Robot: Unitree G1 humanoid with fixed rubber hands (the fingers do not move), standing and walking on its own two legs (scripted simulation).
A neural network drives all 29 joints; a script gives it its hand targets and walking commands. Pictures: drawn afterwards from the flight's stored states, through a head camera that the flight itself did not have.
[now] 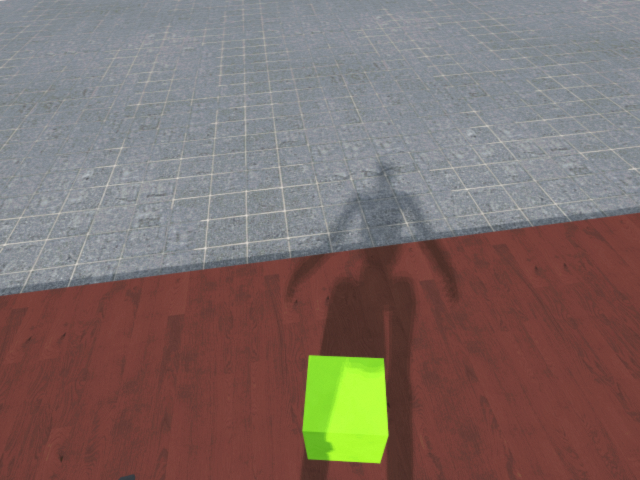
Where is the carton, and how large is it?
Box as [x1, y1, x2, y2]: [302, 355, 387, 462]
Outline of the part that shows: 309,355 302,430 308,458 379,462 387,438 383,358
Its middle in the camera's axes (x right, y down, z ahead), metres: +0.07 +0.49 +1.09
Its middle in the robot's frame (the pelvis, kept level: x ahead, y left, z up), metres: +0.46 -0.01 -0.66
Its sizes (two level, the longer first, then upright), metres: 0.210 0.200 0.250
